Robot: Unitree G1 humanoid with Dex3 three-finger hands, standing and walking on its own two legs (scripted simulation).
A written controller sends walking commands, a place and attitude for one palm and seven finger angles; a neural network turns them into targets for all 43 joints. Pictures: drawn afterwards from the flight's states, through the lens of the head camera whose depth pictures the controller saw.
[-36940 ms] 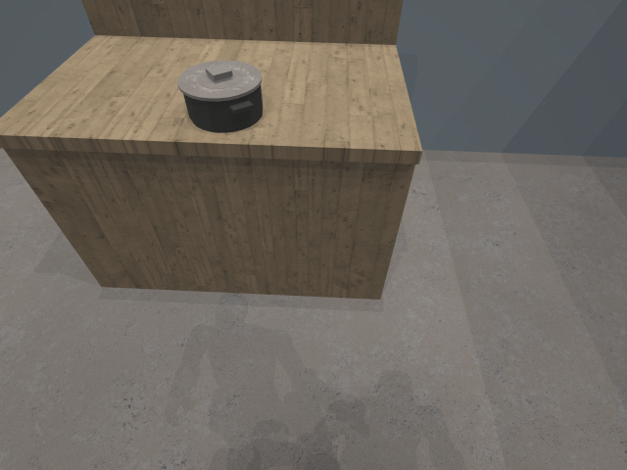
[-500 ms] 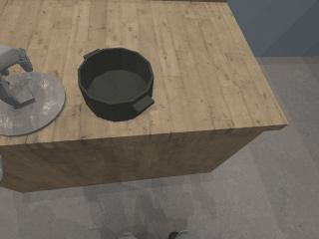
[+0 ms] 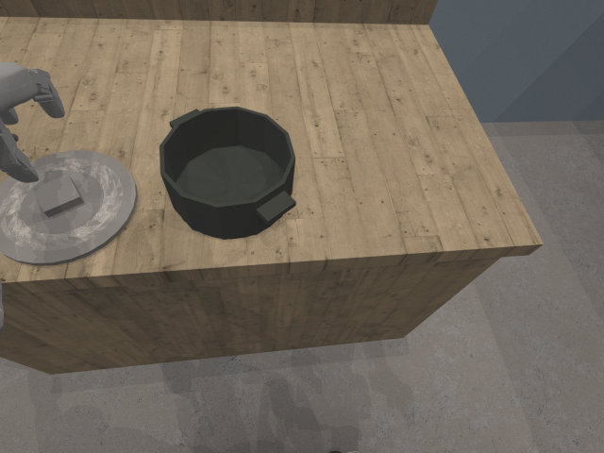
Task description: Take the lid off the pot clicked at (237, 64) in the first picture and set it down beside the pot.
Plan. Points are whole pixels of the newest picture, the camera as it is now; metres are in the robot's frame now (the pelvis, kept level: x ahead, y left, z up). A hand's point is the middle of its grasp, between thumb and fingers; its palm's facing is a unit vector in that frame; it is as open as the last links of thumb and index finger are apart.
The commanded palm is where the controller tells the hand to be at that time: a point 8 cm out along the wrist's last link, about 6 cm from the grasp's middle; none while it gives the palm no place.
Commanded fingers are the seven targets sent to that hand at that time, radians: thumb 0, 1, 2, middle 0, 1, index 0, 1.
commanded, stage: raise the empty hand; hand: left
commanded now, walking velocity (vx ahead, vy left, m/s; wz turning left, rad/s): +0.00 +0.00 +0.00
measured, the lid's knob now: (58, 195) +0.49 +0.34 -0.01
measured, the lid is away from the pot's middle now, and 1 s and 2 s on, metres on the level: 0.25 0.25 0.25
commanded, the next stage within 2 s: draw the hand back to the body in 0.38 s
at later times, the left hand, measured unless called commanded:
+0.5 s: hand (0, 118) +0.48 +0.32 +0.15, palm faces -0.40 -0.11 -0.91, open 11.0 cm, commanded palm +0.50 +0.31 +0.21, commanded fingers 0.00 0.04 0.53 -0.31 -0.93 -0.31 -0.93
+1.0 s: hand out of the picture +0.43 +0.31 +0.15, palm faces -0.29 -0.20 -0.94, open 11.0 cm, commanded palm +0.40 +0.31 +0.21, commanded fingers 0.00 0.04 0.53 -0.31 -0.93 -0.31 -0.93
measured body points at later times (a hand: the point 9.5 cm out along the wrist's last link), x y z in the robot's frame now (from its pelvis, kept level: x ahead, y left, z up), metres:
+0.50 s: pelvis +0.00 +0.00 +0.01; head +0.09 +0.02 +0.45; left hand +0.50 +0.32 +0.20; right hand +0.00 -0.28 -0.11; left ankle -0.03 +0.04 -0.72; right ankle -0.01 -0.16 -0.72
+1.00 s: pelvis +0.01 -0.01 +0.01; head +0.07 +0.00 +0.46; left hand +0.44 +0.32 +0.20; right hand +0.09 -0.27 -0.11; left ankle -0.03 +0.04 -0.72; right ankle -0.01 -0.16 -0.72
